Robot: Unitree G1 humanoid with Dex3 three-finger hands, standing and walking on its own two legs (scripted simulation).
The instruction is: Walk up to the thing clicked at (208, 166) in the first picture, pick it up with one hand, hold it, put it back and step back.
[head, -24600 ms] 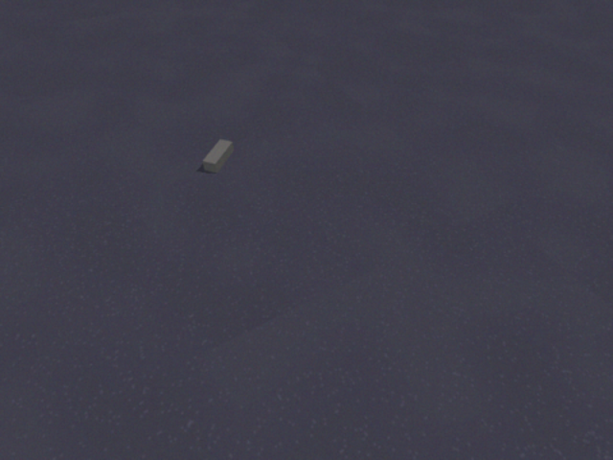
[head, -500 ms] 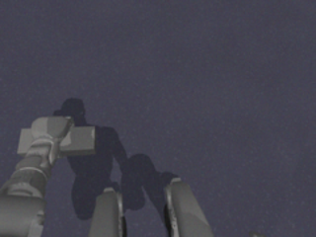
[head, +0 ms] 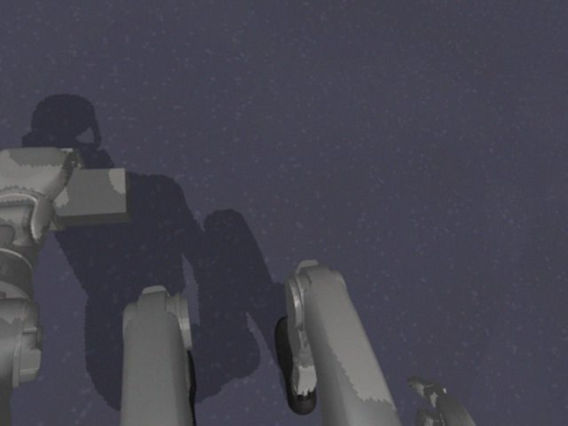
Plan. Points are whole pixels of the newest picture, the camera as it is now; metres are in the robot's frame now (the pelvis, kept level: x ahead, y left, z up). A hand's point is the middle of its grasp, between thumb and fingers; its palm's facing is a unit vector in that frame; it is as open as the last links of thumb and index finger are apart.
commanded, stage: crouch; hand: left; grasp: from above
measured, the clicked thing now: (58, 199) +0.47 +0.27 -0.20
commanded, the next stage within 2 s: lower in 0.66 s
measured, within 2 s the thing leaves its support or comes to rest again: rests again in 1.70 s
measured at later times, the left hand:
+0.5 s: hand (64, 201) +0.47 +0.27 -0.24, palm faces -0.48 -0.02 -0.88, open 9.9 cm
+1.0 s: hand (72, 204) +0.48 +0.27 -0.29, palm faces -0.50 -0.02 -0.87, open 9.9 cm
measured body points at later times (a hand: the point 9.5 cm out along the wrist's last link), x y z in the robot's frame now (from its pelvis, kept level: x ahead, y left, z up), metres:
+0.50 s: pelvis -0.01 +0.00 -0.06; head +0.25 +0.06 +0.30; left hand +0.49 +0.27 -0.19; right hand +0.01 -0.28 -0.16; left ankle +0.07 +0.12 -0.40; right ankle +0.09 -0.14 -0.40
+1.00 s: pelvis -0.01 +0.00 -0.10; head +0.26 +0.06 +0.26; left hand +0.50 +0.27 -0.24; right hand +0.01 -0.28 -0.18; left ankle +0.07 +0.12 -0.40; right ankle +0.09 -0.14 -0.40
